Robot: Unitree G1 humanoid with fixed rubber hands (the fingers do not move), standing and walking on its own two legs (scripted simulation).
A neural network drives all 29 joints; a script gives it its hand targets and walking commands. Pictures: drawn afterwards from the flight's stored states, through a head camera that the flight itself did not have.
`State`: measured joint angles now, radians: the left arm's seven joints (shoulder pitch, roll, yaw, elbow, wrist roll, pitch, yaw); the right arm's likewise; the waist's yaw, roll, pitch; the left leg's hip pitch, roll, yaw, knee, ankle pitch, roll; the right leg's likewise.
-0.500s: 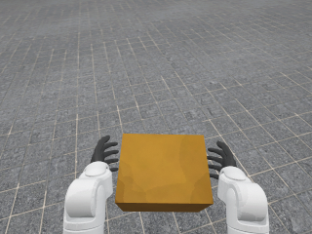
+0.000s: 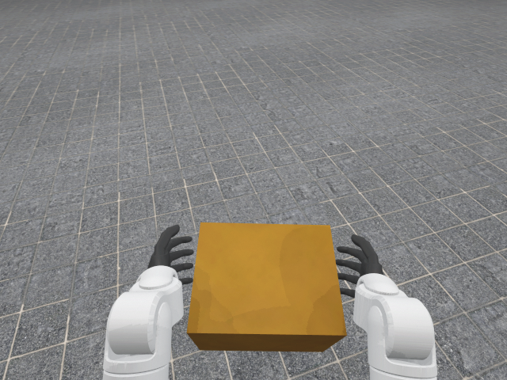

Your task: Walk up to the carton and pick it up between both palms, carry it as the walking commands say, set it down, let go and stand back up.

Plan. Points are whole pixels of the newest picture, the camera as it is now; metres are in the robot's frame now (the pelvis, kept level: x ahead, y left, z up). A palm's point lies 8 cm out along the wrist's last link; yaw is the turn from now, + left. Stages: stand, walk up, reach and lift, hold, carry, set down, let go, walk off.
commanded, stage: carry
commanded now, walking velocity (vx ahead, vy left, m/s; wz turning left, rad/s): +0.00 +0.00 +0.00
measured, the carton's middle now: (263, 289) +0.29 +0.00 +0.01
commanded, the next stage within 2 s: none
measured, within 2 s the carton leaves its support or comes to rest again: neither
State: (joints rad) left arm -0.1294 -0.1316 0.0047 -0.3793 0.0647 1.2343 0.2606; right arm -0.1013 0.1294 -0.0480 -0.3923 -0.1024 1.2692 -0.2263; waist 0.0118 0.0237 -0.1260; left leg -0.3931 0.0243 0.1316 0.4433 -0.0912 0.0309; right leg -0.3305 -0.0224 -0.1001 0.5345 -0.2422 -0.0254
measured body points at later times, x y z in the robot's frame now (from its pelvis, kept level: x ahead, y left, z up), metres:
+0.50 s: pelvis +0.03 +0.00 +0.00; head +0.02 -0.01 +0.45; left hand +0.32 +0.14 +0.08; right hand +0.31 -0.16 +0.06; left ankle +0.09 +0.10 -0.73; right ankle +0.02 -0.10 -0.73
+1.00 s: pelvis +0.05 -0.02 -0.01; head +0.06 -0.03 +0.44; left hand +0.33 +0.14 +0.10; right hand +0.33 -0.16 +0.07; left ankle +0.09 +0.10 -0.73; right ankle +0.02 -0.10 -0.73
